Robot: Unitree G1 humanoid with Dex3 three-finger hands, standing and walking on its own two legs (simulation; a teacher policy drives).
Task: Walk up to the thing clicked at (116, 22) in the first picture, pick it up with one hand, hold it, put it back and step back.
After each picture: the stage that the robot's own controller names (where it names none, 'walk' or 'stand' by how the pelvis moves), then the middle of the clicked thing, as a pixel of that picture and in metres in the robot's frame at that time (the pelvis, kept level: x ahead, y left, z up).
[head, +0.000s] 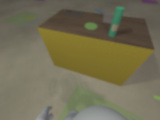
stand; (115, 23) +0.83 -0.17 +0.14
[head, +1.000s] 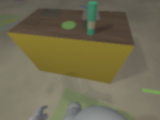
walk; (91, 20) +0.74 +0.08 +0.17
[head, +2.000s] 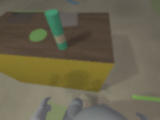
stand; (58, 32) +0.50 +0.26 +0.18
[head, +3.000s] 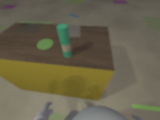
stand; (65, 42) +0.50 +0.23 +0.14
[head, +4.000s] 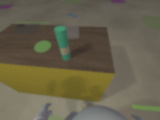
stand; (63, 45) +0.47 +0.23 +0.14
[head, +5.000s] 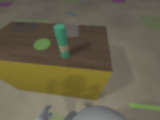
stand; (62, 43) +0.49 +0.24 +0.14
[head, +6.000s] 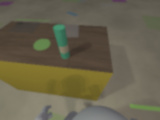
stand; (62, 43) +0.48 +0.24 +0.14
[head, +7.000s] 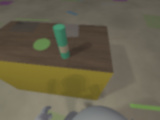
stand; (62, 43) +0.48 +0.24 +0.14
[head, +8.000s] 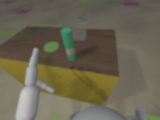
rise first; (69, 46) +0.47 +0.23 +0.14
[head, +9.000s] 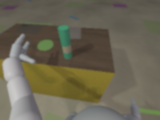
go down; (66, 44) +0.50 +0.21 +0.15
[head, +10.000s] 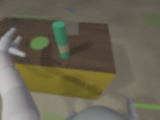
go down; (62, 42) +0.47 +0.21 +0.15
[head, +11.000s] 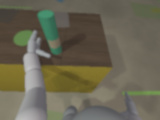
close in; (52, 36) +0.47 +0.23 +0.17
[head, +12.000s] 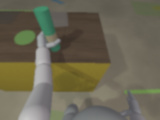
close; (49, 32) +0.50 +0.24 +0.19
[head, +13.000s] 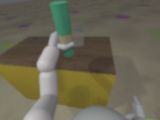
lift; (64, 33) +0.34 +0.16 +0.36
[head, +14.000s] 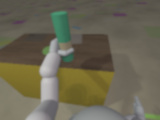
hold; (64, 40) +0.34 +0.17 +0.31
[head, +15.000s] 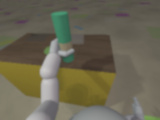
hold; (64, 40) +0.34 +0.17 +0.31
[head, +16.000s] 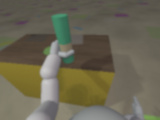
hold; (64, 41) +0.34 +0.17 +0.31
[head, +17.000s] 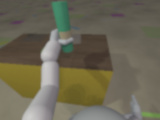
crouch; (64, 29) +0.40 +0.17 +0.35
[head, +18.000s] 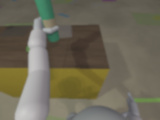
lower; (48, 17) +0.49 +0.23 +0.33
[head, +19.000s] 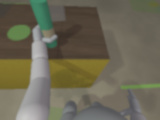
lower; (46, 27) +0.52 +0.24 +0.19
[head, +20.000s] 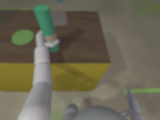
lower; (49, 32) +0.49 +0.24 +0.19
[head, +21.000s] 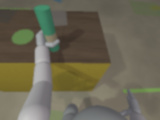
lower; (49, 32) +0.50 +0.24 +0.19
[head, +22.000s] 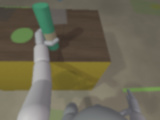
lower; (48, 30) +0.50 +0.24 +0.19
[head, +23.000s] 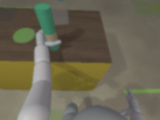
open; (49, 31) +0.50 +0.24 +0.19
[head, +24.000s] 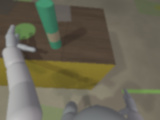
sink last; (51, 29) +0.49 +0.23 +0.19
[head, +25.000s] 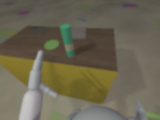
sink last; (68, 42) +0.51 +0.24 +0.16
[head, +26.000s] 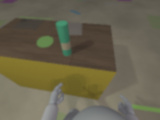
stand; (65, 40) +0.49 +0.23 +0.15
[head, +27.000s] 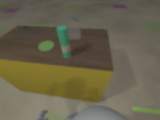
stand; (64, 43) +0.51 +0.24 +0.14
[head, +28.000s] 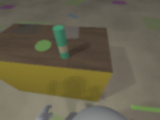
stand; (62, 44) +0.49 +0.25 +0.14
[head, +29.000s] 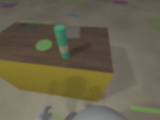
stand; (62, 43) +0.49 +0.24 +0.14
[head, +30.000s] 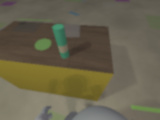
stand; (62, 43) +0.48 +0.24 +0.14
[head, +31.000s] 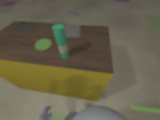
stand; (62, 43) +0.48 +0.25 +0.14
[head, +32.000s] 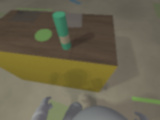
walk; (63, 33) +0.52 +0.23 +0.15
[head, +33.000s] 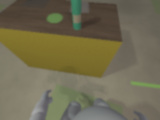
walk; (76, 13) +0.73 +0.18 +0.17
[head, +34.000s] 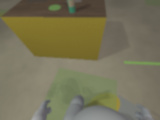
walk; out of the picture +1.05 +0.31 +0.17
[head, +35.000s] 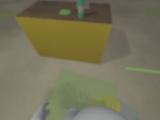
stand; (80, 5) +1.11 +0.20 +0.16
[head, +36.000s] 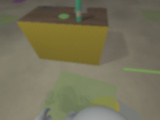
stand; (78, 10) +1.14 +0.22 +0.14
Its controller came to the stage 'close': yes
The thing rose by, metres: 0.20
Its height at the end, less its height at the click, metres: +0.00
